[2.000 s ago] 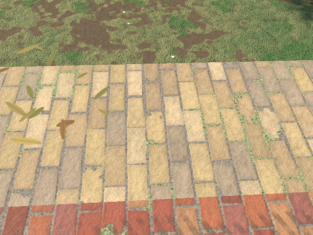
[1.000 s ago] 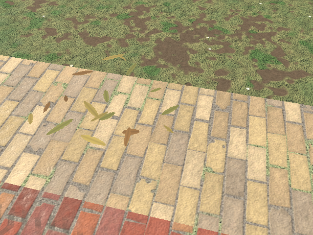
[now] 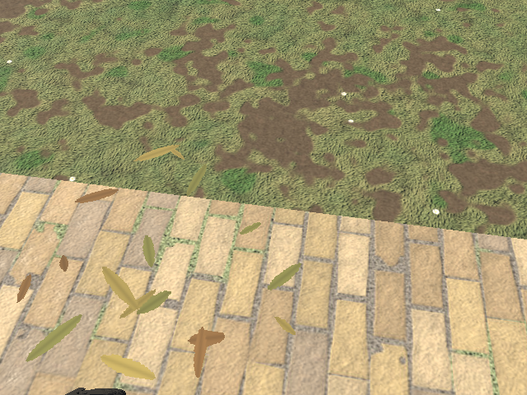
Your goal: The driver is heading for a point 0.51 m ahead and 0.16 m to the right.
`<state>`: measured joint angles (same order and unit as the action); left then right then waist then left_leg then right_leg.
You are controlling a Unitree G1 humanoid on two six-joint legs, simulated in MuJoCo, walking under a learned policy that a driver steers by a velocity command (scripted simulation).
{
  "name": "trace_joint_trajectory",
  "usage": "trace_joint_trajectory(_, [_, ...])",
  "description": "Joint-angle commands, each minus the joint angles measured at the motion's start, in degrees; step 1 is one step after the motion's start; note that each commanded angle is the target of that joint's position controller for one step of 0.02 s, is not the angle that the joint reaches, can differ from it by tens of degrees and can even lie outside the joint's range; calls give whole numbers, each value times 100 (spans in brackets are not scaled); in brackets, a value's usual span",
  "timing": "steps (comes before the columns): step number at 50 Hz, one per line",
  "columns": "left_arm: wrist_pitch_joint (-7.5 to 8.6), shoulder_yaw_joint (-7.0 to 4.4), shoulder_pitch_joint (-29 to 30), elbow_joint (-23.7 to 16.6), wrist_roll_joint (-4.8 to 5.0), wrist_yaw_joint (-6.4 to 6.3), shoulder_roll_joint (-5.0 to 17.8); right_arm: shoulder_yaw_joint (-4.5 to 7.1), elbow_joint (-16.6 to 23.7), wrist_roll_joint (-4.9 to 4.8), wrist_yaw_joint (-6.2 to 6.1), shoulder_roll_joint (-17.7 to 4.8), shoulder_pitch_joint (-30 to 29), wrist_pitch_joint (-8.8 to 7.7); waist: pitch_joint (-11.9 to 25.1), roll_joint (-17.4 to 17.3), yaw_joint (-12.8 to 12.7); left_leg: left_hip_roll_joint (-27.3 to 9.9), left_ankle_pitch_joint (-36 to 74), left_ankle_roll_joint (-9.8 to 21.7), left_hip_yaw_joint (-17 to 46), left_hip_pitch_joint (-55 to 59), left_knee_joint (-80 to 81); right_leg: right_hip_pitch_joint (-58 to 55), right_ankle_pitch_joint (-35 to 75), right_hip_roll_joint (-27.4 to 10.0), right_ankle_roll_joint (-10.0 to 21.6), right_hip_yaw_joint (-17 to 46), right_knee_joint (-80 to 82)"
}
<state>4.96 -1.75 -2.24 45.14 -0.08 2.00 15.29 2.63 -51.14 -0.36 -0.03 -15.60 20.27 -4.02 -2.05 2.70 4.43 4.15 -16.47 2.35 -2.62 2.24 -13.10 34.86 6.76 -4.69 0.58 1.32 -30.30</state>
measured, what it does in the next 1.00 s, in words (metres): walks ahead, turning right: right foot, then left foot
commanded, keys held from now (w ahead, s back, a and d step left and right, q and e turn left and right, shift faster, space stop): no key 0.38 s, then e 0.62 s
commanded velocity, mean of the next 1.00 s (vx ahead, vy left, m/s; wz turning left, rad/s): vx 0.07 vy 0.00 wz -0.24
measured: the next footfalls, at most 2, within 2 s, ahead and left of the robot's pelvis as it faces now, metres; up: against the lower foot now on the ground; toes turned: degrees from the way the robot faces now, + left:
right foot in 0.06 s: +0.23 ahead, -0.12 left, +0.00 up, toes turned -1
left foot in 0.40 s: +0.20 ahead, +0.12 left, +0.00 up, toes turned +0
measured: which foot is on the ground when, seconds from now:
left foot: down 0.00-0.06, up 0.08-0.38, down 0.40-0.70, up 0.72-1.00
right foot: up 0.00-0.04, down 0.06-1.00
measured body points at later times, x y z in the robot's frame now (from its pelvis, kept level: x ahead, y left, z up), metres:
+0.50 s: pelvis +0.15 -0.02 +0.00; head +0.16 -0.01 +0.45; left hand +0.27 +0.23 -0.14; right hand +0.23 -0.30 -0.13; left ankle +0.16 +0.12 -0.74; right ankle +0.20 -0.12 -0.74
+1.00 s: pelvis +0.18 -0.02 +0.00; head +0.22 -0.04 +0.45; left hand +0.38 +0.23 -0.10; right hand +0.27 -0.33 -0.11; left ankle +0.24 +0.13 -0.70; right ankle +0.20 -0.11 -0.74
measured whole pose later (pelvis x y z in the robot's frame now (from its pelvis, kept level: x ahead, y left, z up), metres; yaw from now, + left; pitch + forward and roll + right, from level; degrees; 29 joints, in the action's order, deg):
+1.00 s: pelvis +0.18 -0.02 +0.00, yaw -16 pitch +3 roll +1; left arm -1.7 -4.6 -9.3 43.5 0.8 -1.9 16.9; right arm 4.1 -47.1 -0.6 -3.3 -15.8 4.0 -0.8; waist -2.2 -0.1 -1.4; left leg 1.4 -21.7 -5.0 6.1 -25.1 -45.0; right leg 18.6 -8.9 5.4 3.1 8.8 -25.3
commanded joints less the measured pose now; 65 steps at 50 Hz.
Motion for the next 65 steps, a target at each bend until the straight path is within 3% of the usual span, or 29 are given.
trace_joint_trajectory(1, [116, -181, -33, -338, -30, 68, 677, 236, 169, -12, -80, -1034, -63, 71, 200, -770, -380, -1595, 3750, 571, 623, -9, -611, -752, -324, 297, 225, -74, 257])
trace_joint_trajectory(3, [150, -348, -1158, -6, -124, 2, 1131, 179, 233, 26, -104, -911, -104, 113, 1040, -429, -895, -1037, 3843, 175, 327, -340, -2271, -2571, 1511, 156, 523, -58, 476])
trace_joint_trajectory(4, [112, -378, -1621, 30, -269, -47, 1488, 26, 294, 179, -77, -496, 478, 54, 1983, 512, -735, -514, 1348, -163, 204, -1966, -4092, -4710, 3761, -1163, 1232, 1310, -194])
trace_joint_trajectory(5, [28, -285, -1745, 103, -196, -33, 1172, -90, 10, 77, -24, -138, 1234, 30, 2870, 1286, -603, 36, -2441, -394, 740, -2910, -5492, -5593, 4159, -2035, 2053, 2695, -31])
trace_joint_trajectory(6, [-52, -231, -1655, 68, -30, -5, 911, 69, -49, -69, -7, -778, 929, 56, 2711, 614, -783, -187, -2439, -392, 1208, -3064, -5881, -5069, 2845, -1735, 1906, 2515, 293])
trace_joint_trajectory(7, [-94, -202, -1114, 4, 28, -22, 835, 116, 124, -166, -35, -884, 327, 118, 1782, 339, -695, -437, -2106, -410, 923, -3468, -5823, -4248, 1836, -1510, 1653, 1959, 600])
trace_joint_trajectory(9, [-122, -86, -357, -68, -55, -60, 502, 137, 190, -30, -168, -736, -139, 320, 878, -13, -396, -856, -1377, -498, 758, -3098, -5073, -2590, 624, -1092, 1342, 1335, 1165])
trace_joint_trajectory(12, [-119, -108, -12, 26, -205, -71, 526, 69, 78, 34, -271, -384, 145, 499, 757, 458, -117, -853, -896, -584, 529, -1985, -3930, -1480, 202, -709, 1263, 695, 1556])
trace_joint_trajectory(16, [-183, -138, -123, 218, -123, -158, 643, 68, 54, 60, -286, -437, -161, 529, 934, 382, -256, -829, 45, -513, 436, -1446, -2707, -1531, -1187, -700, 1212, 649, 1668])
trace_joint_trajectory(19, [-278, -66, -96, 323, -49, -190, 497, 78, 9, 150, -252, -419, -323, 527, 549, 262, -180, -722, 680, -335, 301, -916, -1682, -1121, -3179, -423, 790, 615, 1675])
trace_joint_trajectory(21, [-298, -26, -413, 445, -74, -171, 404, 132, 144, 200, -296, -785, -519, 487, 123, -217, -359, -1211, 856, -90, 789, -954, -1072, -925, -3557, -19, 345, 561, 1323])
trace_joint_trajectory(22, [-330, -76, -521, 374, -25, -189, 465, 254, 50, 100, -309, -1154, -665, 481, -49, -966, -598, -1158, -216, 64, 740, -1547, -1053, -1094, -3169, 348, 225, 173, 1125])
trace_joint_trajectory(23, [-363, -104, -308, 334, -30, -230, 602, 239, 60, 89, -301, -921, -721, 434, -102, -964, -439, -1070, -695, 31, 700, -1880, -877, -1386, -2793, 436, 171, 54, 782])
trace_joint_trajectory(28, [-494, -235, -336, 94, 29, -282, 544, 336, 58, 59, -428, -928, -485, 311, 297, -1107, -325, -1636, 967, 210, 959, -1235, -1048, -943, -1421, 595, 301, -80, -477])
trace_joint_trajectory(33, [-613, -334, -643, -71, 52, -137, 454, 394, 344, -27, -556, -964, -1102, 369, 462, -1208, -503, -2297, 2098, 447, 1021, -1419, -1519, -1183, -2429, 465, 405, -248, -825])
trace_joint_trajectory(34, [-633, -392, -705, -82, 58, -133, 569, 412, 341, -27, -542, -961, -1072, 389, 436, -814, -528, -1991, 1541, 158, 618, -1797, -1912, -1648, -1716, 421, 544, -31, -291])
trace_joint_trajectory(35, [-634, -562, -708, -143, 36, -181, 1160, 398, 454, 62, -513, -798, -927, 387, 441, 616, -333, -1132, 689, -392, -281, -2486, -3145, -2098, -295, -280, 965, 1391, 457])
trace_joint_trajectory(36, [-594, -609, -1233, -107, -44, -159, 1383, 313, 699, 138, -501, -622, -1525, 383, 542, 1440, -807, -265, -1735, -691, -83, -3812, -4461, -2992, 567, -1046, 1757, 3043, 1116])
trace_joint_trajectory(37, [-470, -513, -1443, -105, -118, -135, 1236, 299, 719, 106, -457, -559, -1490, 356, 981, 922, -806, -357, -2285, -614, 698, -4085, -5444, -3457, 798, -1301, 1953, 3259, 1062])
trace_joint_trajectory(40, [-346, -469, -712, -370, 96, -238, 1058, 356, 551, 60, -448, -738, -1259, 356, 894, -58, -468, -634, -1283, -563, 941, -4107, -5527, -3161, 897, -943, 1492, 2308, 860])
trace_joint_trajectory(46, [-568, -519, -760, -446, 95, -428, 1133, 259, 639, -8, -382, -447, -1429, 272, 930, 339, -501, -298, -590, -758, 803, -3238, -3606, -2897, 250, -444, 1302, 2046, 985])
trace_joint_trajectory(54, [-746, -539, -342, -668, 158, -449, 1106, 318, 594, -60, -152, -645, -1105, 164, 710, 647, -279, -136, 273, -549, 714, -1723, -1281, -2260, -672, -146, 953, 2676, 894])
trace_joint_trajectory(55, [-768, -512, -377, -692, 186, -469, 1023, 362, 541, -38, -134, -748, -942, 156, 713, 540, -213, -328, 764, -435, 737, -1228, -723, -1997, -1049, 72, 733, 2558, 693])
trace_joint_trajectory(56, [-775, -442, -587, -712, 156, -474, 772, 443, 554, 65, -155, -1103, -820, 181, 836, -208, -323, -1322, 929, -67, 1569, -567, -453, -1327, -2306, 501, 419, 2075, -175])
trace_joint_trajectory(57, [-719, -435, -774, -860, 179, -459, 638, 512, 626, 234, -177, -1541, -1030, 245, 631, -1744, -622, -2424, 1866, 832, 2958, -494, -260, -205, -4078, 1486, 100, 979, -1287])
trace_joint_trajectory(58, [-651, -579, -806, -794, 67, -433, 1151, 443, 806, 369, -173, -1236, -1286, 228, 565, -1545, -551, -2872, 1909, 1331, 3250, -964, -178, -61, -4252, 1053, -140, 957, -2654])
trace_joint_trajectory(59, [-664, -681, -916, -674, 107, -410, 1397, 354, 941, 313, -198, -921, -1626, 219, 478, -1157, -676, -2546, 1708, 1181, 2658, -1171, -244, -174, -3828, 908, -204, 929, -3199])
trace_joint_trajectory(61, [-791, -671, -1115, -485, 76, -430, 1182, 271, 1016, 110, -236, -668, -1898, 233, 294, -1023, -703, -1926, 1260, 786, 1760, -1200, -340, -62, -3145, 837, -402, 748, -3809])
trace_joint_trajectory(65, [-809, -533, -637, -809, 169, -358, 842, 250, 935, 137, -328, -777, -1431, 332, 150, -1187, -333, -1765, 1507, 928, 1085, -801, -287, 204, -2707, 599, -649, 266, -3316])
